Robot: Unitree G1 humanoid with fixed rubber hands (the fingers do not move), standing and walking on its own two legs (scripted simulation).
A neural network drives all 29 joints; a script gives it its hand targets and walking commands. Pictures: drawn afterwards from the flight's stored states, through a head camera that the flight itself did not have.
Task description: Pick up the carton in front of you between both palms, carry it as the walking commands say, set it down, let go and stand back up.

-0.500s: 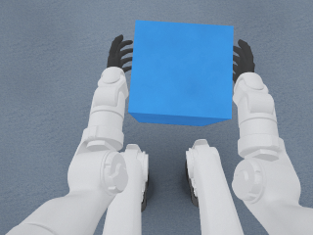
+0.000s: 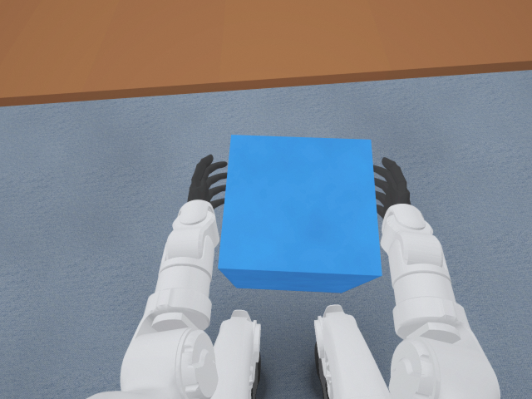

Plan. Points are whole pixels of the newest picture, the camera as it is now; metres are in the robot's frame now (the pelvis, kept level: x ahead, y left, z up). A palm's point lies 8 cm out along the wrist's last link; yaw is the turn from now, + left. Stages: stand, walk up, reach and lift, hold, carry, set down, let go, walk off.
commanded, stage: reach and lift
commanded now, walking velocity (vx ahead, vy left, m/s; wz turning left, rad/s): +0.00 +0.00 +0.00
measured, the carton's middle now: (293, 224) +0.39 -0.02 -0.11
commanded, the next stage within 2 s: hold in 1.70 s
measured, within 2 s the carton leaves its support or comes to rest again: neither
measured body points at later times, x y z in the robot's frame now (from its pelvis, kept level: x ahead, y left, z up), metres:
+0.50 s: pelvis +0.05 +0.00 +0.12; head +0.07 -0.01 +0.57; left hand +0.37 +0.14 +0.11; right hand +0.37 -0.16 +0.11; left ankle +0.06 +0.12 -0.59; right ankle +0.07 -0.13 -0.59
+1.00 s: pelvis +0.04 -0.01 +0.15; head +0.02 -0.01 +0.60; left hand +0.35 +0.14 +0.17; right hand +0.35 -0.16 +0.17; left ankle +0.06 +0.12 -0.59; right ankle +0.07 -0.13 -0.59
